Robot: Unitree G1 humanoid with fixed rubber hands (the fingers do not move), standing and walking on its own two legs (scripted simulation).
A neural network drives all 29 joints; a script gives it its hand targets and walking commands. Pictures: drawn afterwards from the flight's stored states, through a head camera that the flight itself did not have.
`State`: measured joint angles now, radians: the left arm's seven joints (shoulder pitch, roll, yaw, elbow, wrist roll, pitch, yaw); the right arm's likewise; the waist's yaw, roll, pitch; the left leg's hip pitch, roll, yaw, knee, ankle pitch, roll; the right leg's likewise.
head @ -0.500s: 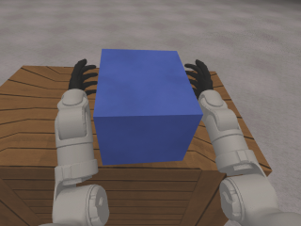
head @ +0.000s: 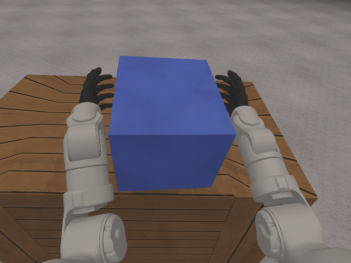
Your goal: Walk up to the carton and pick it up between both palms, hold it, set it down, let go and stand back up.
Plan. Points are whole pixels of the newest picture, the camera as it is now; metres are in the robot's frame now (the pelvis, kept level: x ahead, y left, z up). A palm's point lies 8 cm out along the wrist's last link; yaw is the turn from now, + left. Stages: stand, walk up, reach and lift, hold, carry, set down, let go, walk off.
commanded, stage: hold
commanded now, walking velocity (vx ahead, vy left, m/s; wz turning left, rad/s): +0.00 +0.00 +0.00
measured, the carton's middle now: (165, 121) +0.39 +0.01 +0.15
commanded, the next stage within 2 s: none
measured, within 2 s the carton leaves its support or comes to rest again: neither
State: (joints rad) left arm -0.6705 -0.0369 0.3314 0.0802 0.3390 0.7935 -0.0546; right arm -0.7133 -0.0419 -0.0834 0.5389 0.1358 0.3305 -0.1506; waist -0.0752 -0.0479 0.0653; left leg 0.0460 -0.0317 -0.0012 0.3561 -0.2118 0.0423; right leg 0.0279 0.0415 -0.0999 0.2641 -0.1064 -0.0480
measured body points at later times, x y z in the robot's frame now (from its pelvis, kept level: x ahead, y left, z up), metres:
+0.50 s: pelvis +0.01 +0.00 +0.00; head -0.03 +0.02 +0.45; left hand +0.39 +0.16 +0.21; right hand +0.40 -0.15 +0.20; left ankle +0.00 +0.09 -0.75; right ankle +0.04 -0.09 -0.75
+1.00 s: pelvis +0.00 +0.00 +0.00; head -0.05 +0.02 +0.45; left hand +0.38 +0.16 +0.21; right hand +0.38 -0.16 +0.20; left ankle +0.00 +0.09 -0.75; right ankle +0.04 -0.09 -0.75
